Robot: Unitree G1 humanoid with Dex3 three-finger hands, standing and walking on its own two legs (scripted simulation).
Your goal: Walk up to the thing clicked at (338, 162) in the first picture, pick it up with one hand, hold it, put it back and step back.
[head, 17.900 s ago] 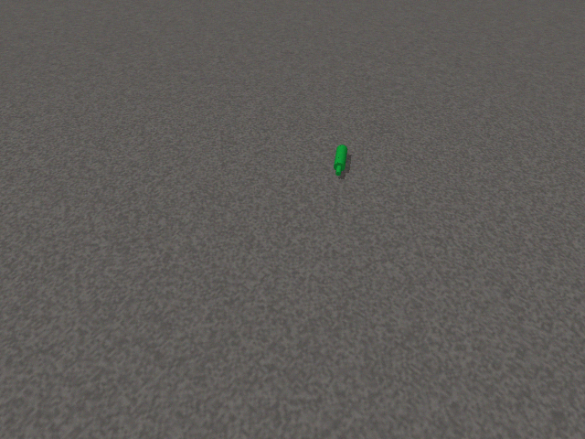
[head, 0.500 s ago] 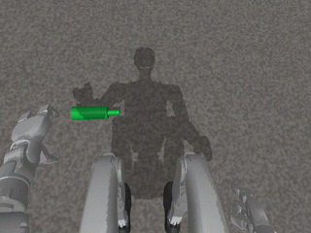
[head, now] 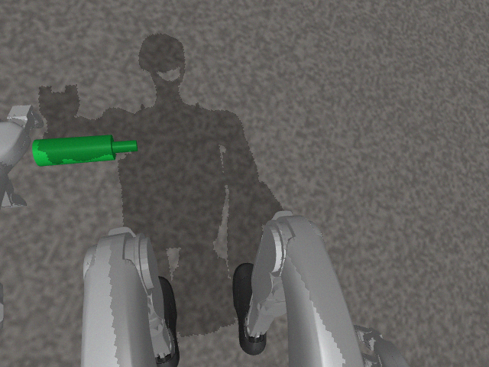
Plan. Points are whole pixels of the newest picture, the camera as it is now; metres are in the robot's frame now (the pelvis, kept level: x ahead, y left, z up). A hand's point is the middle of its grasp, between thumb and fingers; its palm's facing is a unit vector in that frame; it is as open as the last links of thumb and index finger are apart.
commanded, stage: rise first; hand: left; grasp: from above
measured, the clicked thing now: (89, 149) +0.52 +0.27 -0.35
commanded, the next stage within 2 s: none
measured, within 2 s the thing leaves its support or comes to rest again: neither
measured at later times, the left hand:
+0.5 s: hand (27, 153) +0.46 +0.33 -0.21, palm faces -0.46 -0.07 -0.88, open 13.9 cm
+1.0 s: hand (36, 149) +0.48 +0.33 -0.23, palm faces -0.46 -0.07 -0.89, open 14.1 cm
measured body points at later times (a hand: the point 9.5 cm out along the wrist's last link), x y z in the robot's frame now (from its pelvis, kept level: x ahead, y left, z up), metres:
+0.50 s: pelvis +0.00 +0.00 -0.04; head +0.27 +0.07 +0.32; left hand +0.48 +0.33 -0.16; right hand +0.06 -0.28 -0.14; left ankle +0.08 +0.10 -0.35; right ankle +0.10 -0.10 -0.35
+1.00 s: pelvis +0.00 +0.00 -0.05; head +0.28 +0.07 +0.30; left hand +0.50 +0.33 -0.18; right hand +0.05 -0.28 -0.15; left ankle +0.08 +0.10 -0.35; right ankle +0.10 -0.10 -0.35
